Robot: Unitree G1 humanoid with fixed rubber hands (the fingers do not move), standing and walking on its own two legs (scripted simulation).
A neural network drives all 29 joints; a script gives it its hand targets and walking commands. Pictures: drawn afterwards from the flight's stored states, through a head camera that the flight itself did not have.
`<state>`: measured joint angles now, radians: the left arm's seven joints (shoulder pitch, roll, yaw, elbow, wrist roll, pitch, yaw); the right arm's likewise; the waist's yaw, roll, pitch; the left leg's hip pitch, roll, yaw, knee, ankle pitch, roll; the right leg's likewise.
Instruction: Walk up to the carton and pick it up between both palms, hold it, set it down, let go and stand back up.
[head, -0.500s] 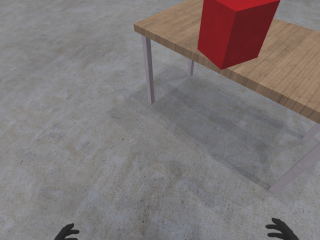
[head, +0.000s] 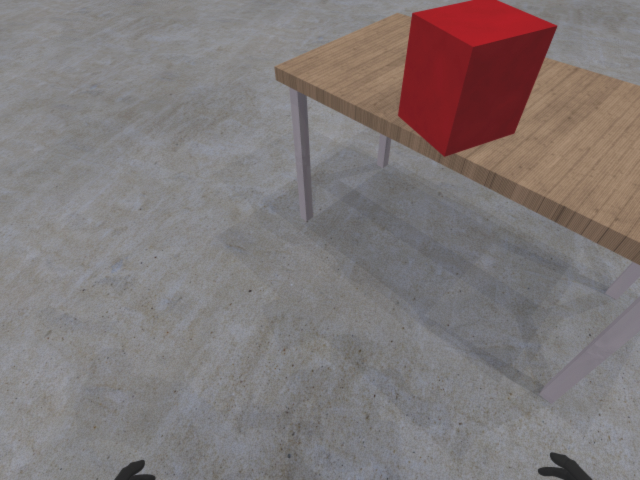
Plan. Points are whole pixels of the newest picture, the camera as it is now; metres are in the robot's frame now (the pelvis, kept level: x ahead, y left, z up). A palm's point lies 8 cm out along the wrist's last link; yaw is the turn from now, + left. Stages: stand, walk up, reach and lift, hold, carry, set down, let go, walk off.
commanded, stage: stand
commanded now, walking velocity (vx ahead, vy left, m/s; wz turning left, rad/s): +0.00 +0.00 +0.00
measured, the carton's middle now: (466, 77) +0.93 -0.31 +0.03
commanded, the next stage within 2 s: walk up in 0.76 s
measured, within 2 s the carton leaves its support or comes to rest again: neither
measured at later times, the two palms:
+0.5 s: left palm out of the picture +0.08 +0.30 -0.11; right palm out of the picture +0.08 -0.29 -0.11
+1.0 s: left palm out of the picture +0.08 +0.31 -0.11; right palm out of the picture +0.09 -0.30 -0.10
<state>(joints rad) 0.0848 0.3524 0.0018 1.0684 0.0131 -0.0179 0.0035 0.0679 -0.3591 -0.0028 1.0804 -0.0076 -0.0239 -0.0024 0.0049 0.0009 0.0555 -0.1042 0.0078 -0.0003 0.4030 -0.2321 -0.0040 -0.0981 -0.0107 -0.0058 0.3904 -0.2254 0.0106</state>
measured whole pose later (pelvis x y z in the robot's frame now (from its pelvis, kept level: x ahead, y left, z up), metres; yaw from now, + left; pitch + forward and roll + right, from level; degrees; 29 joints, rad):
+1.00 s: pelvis +0.00 +0.01 +0.00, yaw -3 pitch -3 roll +0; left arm 0.16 0.37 0.03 1.02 0.02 -0.01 -0.03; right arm 0.09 -0.38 -0.04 1.04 -0.04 -0.03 0.03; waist 0.01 0.00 0.05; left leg -0.14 0.00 0.05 0.45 -0.29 0.02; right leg -0.16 -0.01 0.06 0.46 -0.27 0.01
